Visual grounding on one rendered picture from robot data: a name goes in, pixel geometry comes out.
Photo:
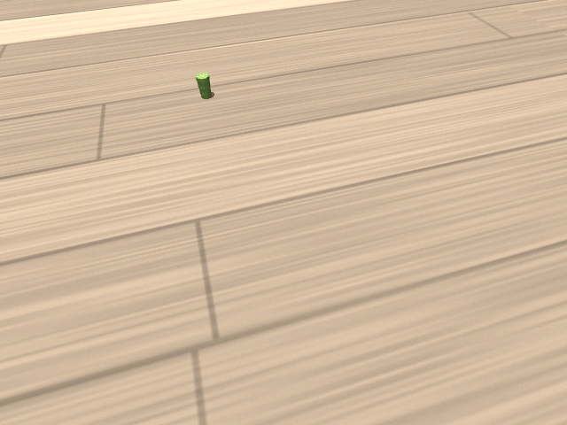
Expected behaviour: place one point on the cup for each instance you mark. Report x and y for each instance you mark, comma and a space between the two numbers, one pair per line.
204, 85

